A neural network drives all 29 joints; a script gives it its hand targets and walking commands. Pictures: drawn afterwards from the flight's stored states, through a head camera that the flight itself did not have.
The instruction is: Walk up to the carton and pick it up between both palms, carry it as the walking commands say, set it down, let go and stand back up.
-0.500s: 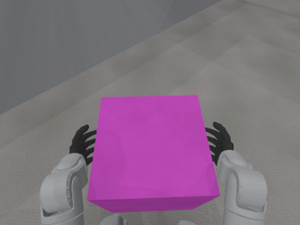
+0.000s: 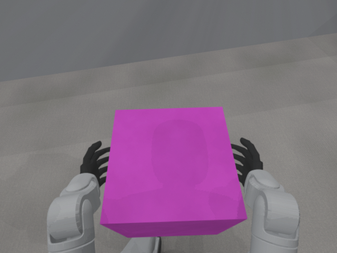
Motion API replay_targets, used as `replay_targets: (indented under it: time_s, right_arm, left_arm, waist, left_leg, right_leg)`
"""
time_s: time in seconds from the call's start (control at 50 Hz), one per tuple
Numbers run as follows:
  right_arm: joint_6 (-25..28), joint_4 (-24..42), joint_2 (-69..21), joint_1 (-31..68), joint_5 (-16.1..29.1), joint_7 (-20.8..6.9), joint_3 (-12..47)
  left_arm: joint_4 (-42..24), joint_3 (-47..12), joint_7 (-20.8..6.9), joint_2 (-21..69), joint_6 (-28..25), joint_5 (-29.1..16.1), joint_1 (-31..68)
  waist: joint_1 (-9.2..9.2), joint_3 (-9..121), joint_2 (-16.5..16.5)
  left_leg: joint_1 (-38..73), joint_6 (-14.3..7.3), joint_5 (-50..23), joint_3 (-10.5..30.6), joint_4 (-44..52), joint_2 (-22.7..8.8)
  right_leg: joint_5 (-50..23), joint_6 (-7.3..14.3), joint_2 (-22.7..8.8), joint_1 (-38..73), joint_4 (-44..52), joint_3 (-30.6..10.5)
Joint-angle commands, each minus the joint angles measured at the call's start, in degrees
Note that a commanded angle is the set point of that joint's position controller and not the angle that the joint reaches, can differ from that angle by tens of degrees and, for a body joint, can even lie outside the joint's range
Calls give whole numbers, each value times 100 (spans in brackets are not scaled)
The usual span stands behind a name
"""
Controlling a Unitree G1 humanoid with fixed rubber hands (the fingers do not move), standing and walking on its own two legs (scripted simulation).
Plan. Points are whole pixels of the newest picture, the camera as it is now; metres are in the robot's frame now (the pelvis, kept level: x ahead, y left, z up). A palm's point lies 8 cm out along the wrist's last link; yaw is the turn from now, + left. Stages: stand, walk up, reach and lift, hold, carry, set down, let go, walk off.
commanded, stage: carry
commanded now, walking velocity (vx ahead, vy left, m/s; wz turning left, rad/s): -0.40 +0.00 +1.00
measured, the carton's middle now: (170, 177) +0.29 +0.00 -0.02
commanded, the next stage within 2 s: none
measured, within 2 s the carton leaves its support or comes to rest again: neither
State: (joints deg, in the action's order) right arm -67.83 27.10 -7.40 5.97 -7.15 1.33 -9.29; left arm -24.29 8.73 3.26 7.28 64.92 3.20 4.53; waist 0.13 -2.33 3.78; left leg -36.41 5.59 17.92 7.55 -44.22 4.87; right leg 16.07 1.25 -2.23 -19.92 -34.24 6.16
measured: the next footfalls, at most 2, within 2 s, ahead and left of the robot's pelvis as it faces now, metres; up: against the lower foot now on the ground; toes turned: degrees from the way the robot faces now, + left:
left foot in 0.26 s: -0.13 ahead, +0.19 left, +0.00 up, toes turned +20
right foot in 0.60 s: -0.18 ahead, -0.11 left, +0.00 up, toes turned +34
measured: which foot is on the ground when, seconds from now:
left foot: up 0.00-0.24, down 0.26-0.62, up 0.64-0.90, down 0.92-1.00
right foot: down 0.00-0.26, up 0.28-0.58, down 0.60-0.92, up 0.94-1.00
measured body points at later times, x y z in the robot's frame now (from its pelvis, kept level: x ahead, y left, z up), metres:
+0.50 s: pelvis -0.22 +0.01 -0.01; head -0.18 +0.05 +0.44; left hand -0.09 +0.31 +0.05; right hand +0.11 +0.04 +0.06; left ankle -0.17 +0.17 -0.73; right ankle -0.14 -0.12 -0.67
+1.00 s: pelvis -0.41 -0.10 -0.01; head -0.40 -0.07 +0.43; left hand -0.42 +0.22 +0.04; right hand -0.13 +0.05 +0.05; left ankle -0.51 +0.01 -0.73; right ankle -0.24 -0.14 -0.69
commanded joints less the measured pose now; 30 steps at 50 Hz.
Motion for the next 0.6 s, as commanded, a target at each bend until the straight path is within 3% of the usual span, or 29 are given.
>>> replay_targets:
  time_s: [0.0,0.02,0.04,0.08,0.12,0.14,0.18,0.2,0.22,0.24,0.26,0.28,0.32,0.36,0.4,0.46,0.52,0.56,0.58]
  right_arm:
    - [-23,638,-4591,2849,2635,-1306,4681]
    - [-39,677,-4559,2779,2730,-1317,4757]
    - [-68,666,-4470,2674,2765,-1308,4778]
    - [-142,568,-4267,2589,2780,-1316,4791]
    - [-230,460,-4237,2515,2837,-1354,4807]
    - [-276,402,-4228,2539,2875,-1377,4798]
    - [-364,109,-4245,2500,2887,-1433,4709]
    - [-386,-54,-4296,2477,2877,-1465,4651]
    - [-395,-174,-4330,2558,2844,-1499,4582]
    - [-402,-374,-4398,2472,2781,-1537,4444]
    - [-328,-295,-4280,2366,2734,-1520,4332]
    - [-248,-132,-4475,2577,2715,-1518,4408]
    - [-109,-12,-4568,2789,2458,-1483,4116]
    - [30,149,-4538,2777,2388,-1415,3990]
    - [120,88,-4462,2428,2241,-1287,3870]
    - [155,-86,-4273,1912,1991,-1166,3765]
    - [193,-182,-4200,1883,1918,-1166,3805]
    - [251,-168,-4192,1976,1942,-1201,3886]
    - [274,-104,-4168,2101,1982,-1216,3962]
  left_arm:
    - [-852,-4340,-1404,4746,163,-2192,2538]
    - [-882,-4326,-1381,4626,199,-2121,2427]
    - [-824,-4262,-1365,4497,243,-2045,2274]
    - [-670,-4088,-1308,4321,306,-1894,2031]
    - [-645,-4030,-1249,4270,346,-1775,1985]
    - [-587,-3993,-1231,4247,372,-1695,1912]
    - [-421,-3892,-1213,4199,440,-1519,1776]
    - [-369,-3856,-1210,4188,471,-1462,1808]
    - [-320,-3848,-1215,4201,490,-1433,1882]
    - [-283,-3854,-1228,4158,491,-1407,1988]
    - [-396,-3901,-1275,4215,498,-1514,1947]
    - [-368,-4086,-1348,4526,434,-1654,2302]
    - [-636,-4654,-1451,5031,273,-2169,3081]
    - [-1021,-4816,-1458,5071,154,-2504,3527]
    - [-971,-4830,-1467,4934,131,-2602,3333]
    - [-697,-4784,-1497,4774,124,-2570,2919]
    - [-354,-4602,-1528,4669,67,-2415,2692]
    - [-195,-4437,-1523,4600,-13,-2252,2561]
    - [-157,-4374,-1512,4568,-55,-2168,2446]
  waist:
    - [174,1330,-1292]
    - [200,1375,-1249]
    - [169,1491,-1225]
    - [86,1611,-1295]
    - [74,1758,-1676]
    - [55,1830,-1916]
    - [34,1921,-2148]
    - [103,1895,-1906]
    - [121,1611,-1353]
    - [153,1421,-547]
    - [35,1754,1449]
    - [102,2058,1683]
    - [70,1861,1050]
    - [17,1882,855]
    - [3,2004,772]
    - [35,2121,831]
    - [54,2145,1001]
    - [56,2189,1287]
    - [-6,2221,1338]
  left_leg:
    - [566,-121,922,-405,-3567,-572]
    - [469,-199,567,-378,-3566,-596]
    - [267,-185,366,-570,-3118,-444]
    - [136,-111,494,-1069,-2038,-396]
    - [571,-138,964,-1347,-1046,-436]
    - [798,-129,1008,-1481,-710,-390]
    - [1167,-182,865,-1512,83,-399]
    - [1477,-222,341,-1406,920,-471]
    - [1764,-223,-260,-998,1946,-602]
    - [2499,-296,-1563,-115,2269,-1130]
    - [3020,-931,-4886,2387,1952,-2946]
    - [2750,-1372,-5429,1983,1768,-2836]
    - [2151,-931,-3583,1126,1812,-2150]
    - [2124,-820,-2338,769,1806,-1750]
    - [2362,-808,-1959,957,1902,-1634]
    - [2626,-817,-2095,1491,2210,-1647]
    - [2463,-693,-1246,1847,2832,-1491]
    - [2219,-388,-740,1814,3334,-1252]
    - [1893,-51,-512,1519,3456,-976]
  right_leg:
    - [-1425,795,-2420,-341,1818,-612]
    - [-1536,566,-2036,23,1375,-229]
    - [-1861,496,-1852,629,1084,-109]
    - [-3337,508,-1838,1470,575,98]
    - [-4397,500,-1995,1658,332,314]
    - [-4422,455,-2121,1689,302,326]
    - [-3751,323,-2328,1635,222,320]
    - [-3120,171,-2300,1397,-30,469]
    - [-2143,-62,-2064,857,-608,643]
    - [-120,-302,-1870,-431,-1148,534]
    - [2501,-779,-980,-1829,-2037,475]
    - [2713,-681,-879,-1755,-2970,-403]
    - [1467,-454,-640,-1664,-3607,-479]
    - [826,-408,-565,-1628,-3746,-563]
    - [752,-402,-394,-1464,-3231,-535]
    - [1007,-353,-39,-998,-2286,-517]
    - [1199,-201,341,-134,-1038,-496]
    - [1333,-45,566,867,156,-352]
    - [1091,33,528,1679,1101,-194]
